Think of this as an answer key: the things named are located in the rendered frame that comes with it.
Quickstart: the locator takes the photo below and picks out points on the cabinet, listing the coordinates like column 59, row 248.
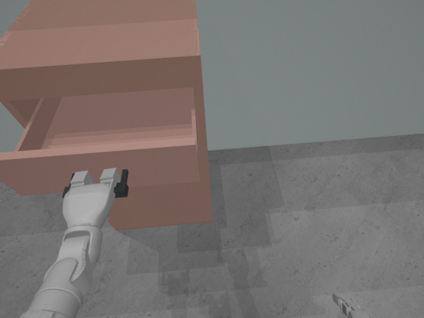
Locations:
column 62, row 48

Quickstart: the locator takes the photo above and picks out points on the handle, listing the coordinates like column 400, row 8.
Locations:
column 121, row 189

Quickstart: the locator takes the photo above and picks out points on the left robot forearm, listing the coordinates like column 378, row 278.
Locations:
column 70, row 277

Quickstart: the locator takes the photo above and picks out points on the drawer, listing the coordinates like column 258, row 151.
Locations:
column 152, row 134

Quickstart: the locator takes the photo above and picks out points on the left robot hand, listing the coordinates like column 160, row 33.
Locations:
column 89, row 203

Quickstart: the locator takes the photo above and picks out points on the right robot hand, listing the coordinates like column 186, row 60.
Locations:
column 349, row 307

